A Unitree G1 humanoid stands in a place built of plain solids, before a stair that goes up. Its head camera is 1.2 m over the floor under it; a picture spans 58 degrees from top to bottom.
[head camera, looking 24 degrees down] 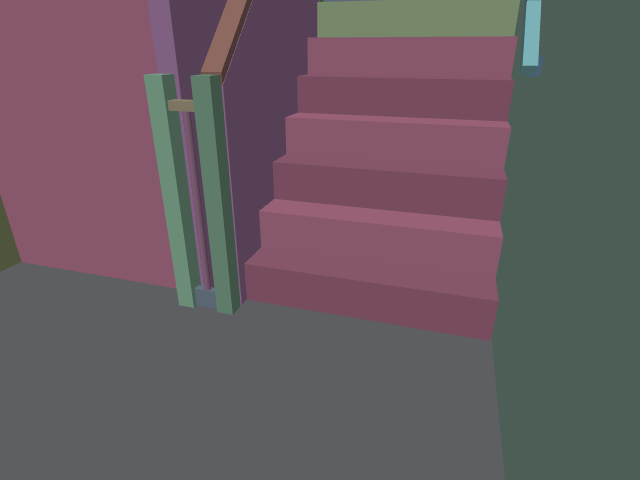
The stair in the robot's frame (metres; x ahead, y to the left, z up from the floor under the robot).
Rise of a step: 0.21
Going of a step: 0.21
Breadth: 1.20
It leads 17 degrees to the right of straight ahead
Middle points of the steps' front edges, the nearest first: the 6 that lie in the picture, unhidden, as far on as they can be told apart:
1.76 -0.19 0.21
1.96 -0.25 0.42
2.16 -0.31 0.63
2.36 -0.37 0.84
2.56 -0.44 1.05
2.76 -0.50 1.25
